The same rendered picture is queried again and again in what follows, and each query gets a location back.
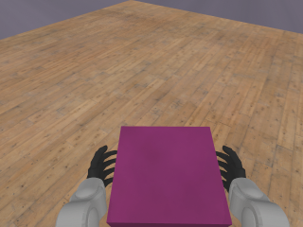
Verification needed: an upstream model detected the carton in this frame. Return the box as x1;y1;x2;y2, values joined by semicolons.
106;126;232;227

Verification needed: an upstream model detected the right robot hand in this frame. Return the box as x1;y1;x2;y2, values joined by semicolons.
215;145;246;193

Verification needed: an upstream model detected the robot right forearm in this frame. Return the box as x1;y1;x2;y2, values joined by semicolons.
228;177;291;227

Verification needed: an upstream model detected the left robot hand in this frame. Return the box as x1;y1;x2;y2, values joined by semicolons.
86;145;117;187

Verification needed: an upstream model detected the robot left forearm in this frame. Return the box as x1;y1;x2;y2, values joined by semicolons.
55;177;107;227

